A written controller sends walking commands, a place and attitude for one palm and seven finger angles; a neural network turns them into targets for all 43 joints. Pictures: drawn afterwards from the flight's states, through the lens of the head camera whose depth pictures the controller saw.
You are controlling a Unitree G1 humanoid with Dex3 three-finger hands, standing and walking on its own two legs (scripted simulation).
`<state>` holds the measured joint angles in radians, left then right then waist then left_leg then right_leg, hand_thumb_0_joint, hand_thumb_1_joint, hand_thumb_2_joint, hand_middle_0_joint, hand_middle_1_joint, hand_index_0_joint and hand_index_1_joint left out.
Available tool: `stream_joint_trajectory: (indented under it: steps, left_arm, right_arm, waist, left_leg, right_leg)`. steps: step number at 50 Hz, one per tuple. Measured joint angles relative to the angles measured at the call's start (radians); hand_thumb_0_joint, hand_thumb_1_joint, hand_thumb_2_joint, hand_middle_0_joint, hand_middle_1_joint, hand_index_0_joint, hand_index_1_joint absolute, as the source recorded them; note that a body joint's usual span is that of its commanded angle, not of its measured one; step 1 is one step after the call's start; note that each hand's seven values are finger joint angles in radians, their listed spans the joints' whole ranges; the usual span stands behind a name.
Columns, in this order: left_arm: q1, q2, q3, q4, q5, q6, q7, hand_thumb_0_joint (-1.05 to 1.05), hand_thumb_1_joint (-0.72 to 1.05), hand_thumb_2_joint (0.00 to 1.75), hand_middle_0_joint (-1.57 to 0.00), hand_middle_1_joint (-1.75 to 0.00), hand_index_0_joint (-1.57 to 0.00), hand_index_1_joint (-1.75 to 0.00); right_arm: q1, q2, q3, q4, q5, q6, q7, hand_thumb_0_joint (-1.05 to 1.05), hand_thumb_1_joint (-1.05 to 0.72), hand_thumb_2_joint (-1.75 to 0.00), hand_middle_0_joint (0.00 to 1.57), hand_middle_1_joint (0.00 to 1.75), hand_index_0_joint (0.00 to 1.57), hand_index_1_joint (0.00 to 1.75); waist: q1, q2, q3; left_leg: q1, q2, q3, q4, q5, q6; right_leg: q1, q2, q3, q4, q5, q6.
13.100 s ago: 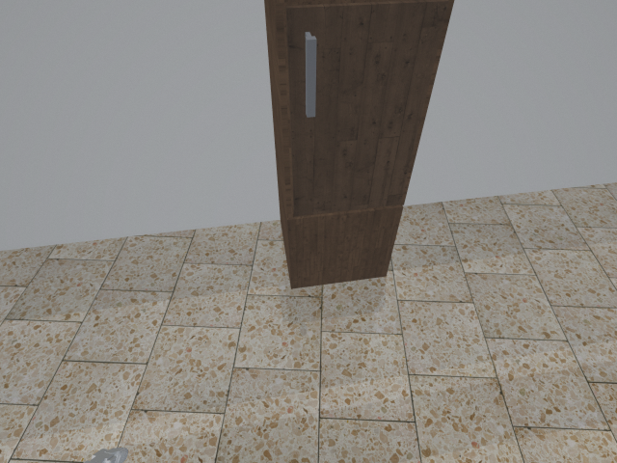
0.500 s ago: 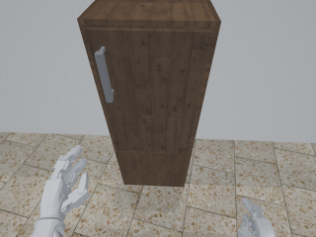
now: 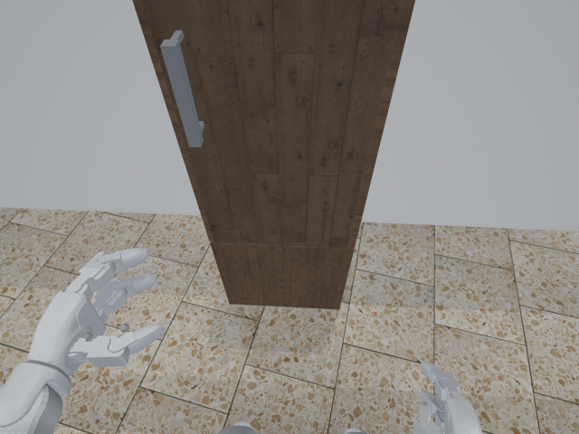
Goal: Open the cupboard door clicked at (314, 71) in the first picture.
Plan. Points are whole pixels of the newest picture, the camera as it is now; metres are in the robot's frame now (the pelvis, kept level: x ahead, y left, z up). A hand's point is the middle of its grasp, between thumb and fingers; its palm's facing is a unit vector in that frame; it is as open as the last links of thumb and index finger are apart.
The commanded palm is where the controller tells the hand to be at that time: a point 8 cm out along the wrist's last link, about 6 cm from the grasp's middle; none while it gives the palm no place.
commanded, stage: raise the hand with hooked fingers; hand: left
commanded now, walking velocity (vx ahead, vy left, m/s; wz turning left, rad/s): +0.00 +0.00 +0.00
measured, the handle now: (187, 92) +0.59 +0.19 +0.17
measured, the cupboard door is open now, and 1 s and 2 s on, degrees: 0 0 0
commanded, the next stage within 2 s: move the hooked fingers beside the handle in 1.34 s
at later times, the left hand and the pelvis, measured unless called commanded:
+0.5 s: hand (37, 275) +0.26 +0.28 +0.15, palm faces +0.04 -1.00 -0.06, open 13.5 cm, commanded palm +0.23 +0.32 +0.14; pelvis +0.01 +0.02 +0.03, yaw +1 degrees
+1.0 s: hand (32, 220) +0.31 +0.29 +0.18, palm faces -0.01 -1.00 -0.04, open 14.0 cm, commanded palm +0.27 +0.34 +0.18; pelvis +0.02 +0.01 +0.04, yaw +0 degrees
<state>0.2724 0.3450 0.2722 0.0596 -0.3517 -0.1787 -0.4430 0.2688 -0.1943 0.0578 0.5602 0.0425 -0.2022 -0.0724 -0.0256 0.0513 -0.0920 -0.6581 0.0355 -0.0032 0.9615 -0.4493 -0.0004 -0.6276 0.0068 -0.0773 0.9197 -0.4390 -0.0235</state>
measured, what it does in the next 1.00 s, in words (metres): stands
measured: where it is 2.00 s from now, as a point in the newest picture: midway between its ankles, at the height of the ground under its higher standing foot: outside the picture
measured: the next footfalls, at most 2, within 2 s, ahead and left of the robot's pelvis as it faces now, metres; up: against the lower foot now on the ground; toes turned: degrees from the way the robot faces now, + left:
none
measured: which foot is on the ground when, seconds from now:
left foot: down 0.00-1.00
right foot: down 0.00-1.00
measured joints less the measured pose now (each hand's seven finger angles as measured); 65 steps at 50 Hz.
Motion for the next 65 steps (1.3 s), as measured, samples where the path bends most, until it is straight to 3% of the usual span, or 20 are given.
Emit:
stream_joint_trajectory:
  steps: [2, 6, 10, 15, 20, 24, 31, 39, 47, 52, 58, 65]
  left_arm:
    - [0.029, -0.008, 0.037, -0.010, -0.025, 0.012, 0.038, 0.00, 0.16, 0.58, -0.26, -0.77, -0.25, -0.78]
    - [0.054, -0.025, 0.080, -0.030, -0.025, -0.054, 0.098, 0.00, 0.07, 0.54, -0.26, -0.83, -0.26, -0.84]
    - [0.014, -0.027, 0.053, -0.007, 0.003, -0.093, 0.080, 0.00, -0.02, 0.50, -0.26, -0.89, -0.26, -0.90]
    - [-0.045, -0.001, 0.018, 0.025, 0.025, -0.055, 0.033, 0.00, -0.14, 0.45, -0.27, -0.96, -0.27, -0.97]
    - [-0.106, 0.031, 0.063, 0.033, 0.002, -0.020, 0.043, -0.01, -0.26, 0.40, -0.29, -1.04, -0.28, -1.05]
    - [-0.170, 0.049, 0.103, 0.069, -0.010, 0.032, 0.034, -0.01, -0.35, 0.36, -0.29, -1.10, -0.29, -1.11]
    - [-0.246, 0.066, 0.089, 0.131, 0.018, 0.139, -0.015, -0.01, -0.46, 0.32, -0.30, -1.17, -0.29, -1.17]
    - [-0.352, 0.108, 0.152, 0.180, 0.017, 0.133, -0.031, -0.02, -0.50, 0.30, -0.30, -1.19, -0.30, -1.20]
    - [-0.428, 0.156, 0.167, 0.280, 0.008, 0.199, -0.084, -0.02, -0.50, 0.30, -0.30, -1.19, -0.30, -1.20]
    - [-0.398, 0.135, 0.173, 0.281, 0.001, 0.197, -0.093, -0.02, -0.50, 0.30, -0.30, -1.20, -0.29, -1.20]
    - [-0.379, 0.100, 0.179, 0.246, 0.013, 0.161, -0.060, -0.02, -0.50, 0.30, -0.30, -1.20, -0.30, -1.20]
    - [-0.385, 0.104, 0.175, 0.242, 0.018, 0.157, -0.055, -0.02, -0.50, 0.30, -0.30, -1.20, -0.30, -1.20]
  right_arm:
    - [0.037, -0.007, -0.008, -0.003, 0.000, -0.002, -0.002, 0.02, -0.90, -0.90, 0.21, 0.30, 0.21, 0.31]
    - [0.084, -0.045, -0.029, 0.009, -0.002, -0.021, 0.000, 0.02, -0.90, -0.90, 0.21, 0.30, 0.21, 0.30]
    - [0.081, -0.091, -0.041, 0.032, 0.003, -0.047, -0.006, 0.02, -0.90, -0.90, 0.21, 0.30, 0.21, 0.30]
    - [0.035, -0.105, -0.041, 0.040, 0.010, -0.070, -0.025, 0.02, -0.90, -0.90, 0.21, 0.30, 0.21, 0.30]
    - [0.001, -0.081, -0.024, 0.015, 0.011, -0.081, -0.031, 0.02, -0.90, -0.90, 0.20, 0.30, 0.20, 0.30]
    - [-0.013, -0.069, -0.005, -0.004, 0.015, -0.074, -0.027, 0.02, -0.90, -0.90, 0.20, 0.30, 0.20, 0.30]
    - [-0.026, -0.067, 0.021, -0.009, 0.016, -0.050, -0.033, 0.02, -0.90, -0.90, 0.21, 0.30, 0.21, 0.30]
    - [-0.011, -0.058, 0.038, 0.022, 0.014, -0.031, -0.046, 0.02, -0.90, -0.90, 0.21, 0.30, 0.21, 0.31]
    - [0.012, -0.086, 0.022, 0.030, 0.025, -0.012, -0.044, 0.02, -0.90, -0.90, 0.21, 0.30, 0.21, 0.30]
    - [0.016, -0.097, 0.007, 0.022, 0.021, -0.006, -0.032, 0.02, -0.90, -0.90, 0.21, 0.30, 0.21, 0.30]
    - [0.016, -0.093, -0.001, 0.019, 0.017, -0.008, -0.032, 0.02, -0.90, -0.90, 0.21, 0.30, 0.21, 0.30]
    - [0.003, -0.086, 0.003, 0.022, 0.020, -0.010, -0.044, 0.02, -0.90, -0.90, 0.21, 0.30, 0.21, 0.30]
  waist:
    - [-0.005, -0.003, -0.004]
    - [0.006, -0.012, -0.002]
    - [0.022, -0.012, 0.017]
    - [0.022, -0.019, 0.027]
    - [0.025, -0.028, 0.022]
    - [0.042, -0.022, 0.018]
    - [0.066, -0.005, 0.037]
    - [0.063, -0.021, 0.063]
    - [0.046, -0.005, 0.053]
    - [0.040, -0.010, 0.049]
    - [0.046, -0.022, 0.059]
    - [0.050, -0.011, 0.054]
  left_leg:
    - [0.030, -0.002, 0.016, -0.038, 0.014, 0.004]
    - [0.055, -0.009, 0.019, -0.070, 0.028, 0.011]
    - [0.064, -0.018, 0.006, -0.071, 0.033, 0.020]
    - [0.109, -0.023, 0.007, -0.099, 0.042, 0.027]
    - [0.177, -0.024, 0.013, -0.148, 0.054, 0.029]
    - [0.218, -0.027, 0.012, -0.182, 0.065, 0.030]
    - [0.262, -0.035, 0.009, -0.230, 0.087, 0.035]
    - [0.310, -0.031, 0.006, -0.285, 0.110, 0.027]
    - [0.333, -0.030, 0.012, -0.330, 0.126, 0.023]
    - [0.333, -0.025, 0.024, -0.341, 0.129, 0.020]
    - [0.341, -0.017, 0.023, -0.343, 0.128, 0.012]
    - [0.357, -0.016, 0.017, -0.354, 0.133, 0.007]
  right_leg:
    - [0.021, -0.001, 0.015, -0.031, 0.015, 0.004]
    - [0.048, -0.007, 0.018, -0.063, 0.029, 0.011]
    - [0.071, -0.015, 0.005, -0.078, 0.035, 0.018]
    - [0.120, -0.019, 0.006, -0.114, 0.049, 0.024]
    - [0.187, -0.017, 0.012, -0.166, 0.066, 0.027]
    - [0.231, -0.019, 0.010, -0.205, 0.078, 0.029]
    - [0.278, -0.026, 0.006, -0.255, 0.099, 0.034]
    - [0.325, -0.020, 0.004, -0.308, 0.120, 0.026]
    - [0.342, -0.017, 0.010, -0.344, 0.134, 0.023]
    - [0.330, -0.013, 0.022, -0.341, 0.133, 0.019]
    - [0.336, -0.005, 0.021, -0.340, 0.132, 0.011]
    - [0.352, -0.003, 0.016, -0.349, 0.133, 0.007]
